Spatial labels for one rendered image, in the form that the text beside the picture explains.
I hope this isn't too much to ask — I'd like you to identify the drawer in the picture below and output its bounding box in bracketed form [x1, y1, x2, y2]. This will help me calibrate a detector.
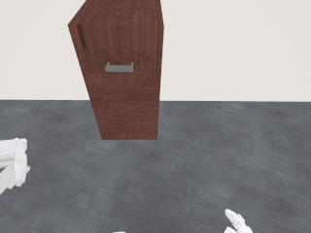
[80, 49, 157, 75]

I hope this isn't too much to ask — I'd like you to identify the handle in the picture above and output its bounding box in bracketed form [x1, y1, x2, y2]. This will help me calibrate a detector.
[105, 61, 134, 73]

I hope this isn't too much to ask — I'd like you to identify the cabinet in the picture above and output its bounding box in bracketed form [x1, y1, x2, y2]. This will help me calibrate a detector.
[67, 0, 164, 140]

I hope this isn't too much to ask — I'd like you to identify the robot right hand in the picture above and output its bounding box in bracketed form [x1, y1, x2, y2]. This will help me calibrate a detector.
[225, 209, 253, 233]

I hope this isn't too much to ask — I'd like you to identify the robot left hand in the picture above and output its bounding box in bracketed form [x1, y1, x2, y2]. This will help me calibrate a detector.
[0, 138, 30, 194]

